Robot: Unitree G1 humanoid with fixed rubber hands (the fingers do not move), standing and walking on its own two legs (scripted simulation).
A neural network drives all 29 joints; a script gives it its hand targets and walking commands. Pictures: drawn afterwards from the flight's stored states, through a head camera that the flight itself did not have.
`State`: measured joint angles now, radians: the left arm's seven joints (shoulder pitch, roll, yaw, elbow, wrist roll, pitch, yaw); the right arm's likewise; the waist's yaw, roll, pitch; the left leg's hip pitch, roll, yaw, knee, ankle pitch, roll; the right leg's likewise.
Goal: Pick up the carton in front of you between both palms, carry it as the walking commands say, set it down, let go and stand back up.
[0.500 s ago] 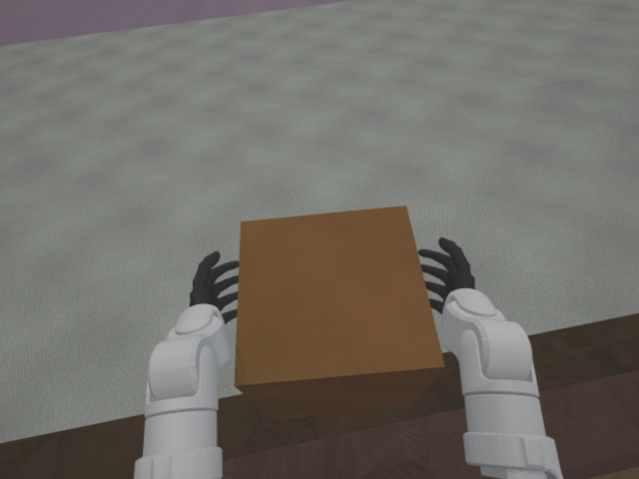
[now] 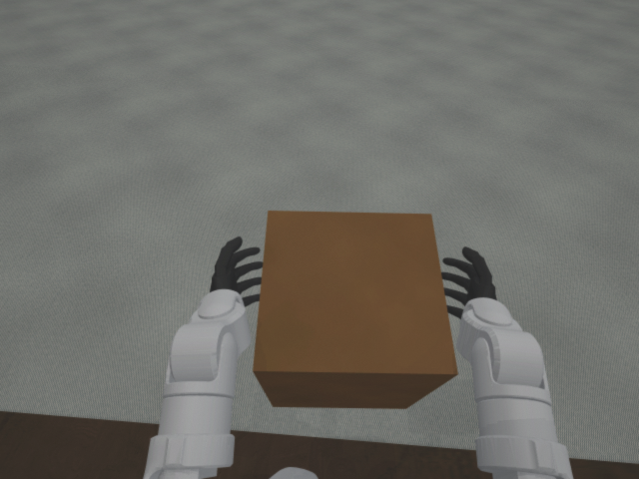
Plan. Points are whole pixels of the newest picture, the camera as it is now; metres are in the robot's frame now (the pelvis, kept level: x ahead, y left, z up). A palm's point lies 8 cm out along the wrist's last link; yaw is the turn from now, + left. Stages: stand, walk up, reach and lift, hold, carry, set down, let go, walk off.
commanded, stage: carry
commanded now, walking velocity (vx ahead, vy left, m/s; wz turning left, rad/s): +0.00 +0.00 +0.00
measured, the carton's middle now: (344, 320) +0.33 +0.04 +0.00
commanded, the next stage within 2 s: none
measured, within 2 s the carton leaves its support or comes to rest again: neither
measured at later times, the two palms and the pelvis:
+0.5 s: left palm (309, 221) +0.68 +0.16 -0.14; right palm (444, 241) +0.66 -0.15 -0.12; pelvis +0.37 +0.03 -0.19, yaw -1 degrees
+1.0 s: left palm (325, 190) +1.02 +0.16 -0.30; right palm (415, 198) +1.03 -0.13 -0.31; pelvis +0.72 +0.00 -0.34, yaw +0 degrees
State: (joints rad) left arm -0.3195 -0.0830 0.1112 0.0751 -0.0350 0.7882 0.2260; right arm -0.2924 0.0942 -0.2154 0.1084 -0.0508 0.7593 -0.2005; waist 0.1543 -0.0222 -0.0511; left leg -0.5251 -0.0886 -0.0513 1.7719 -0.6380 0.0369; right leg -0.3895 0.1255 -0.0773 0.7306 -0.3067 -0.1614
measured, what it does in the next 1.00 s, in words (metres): goes down: left foot 0.18 m lower, then right foot 0.18 m lower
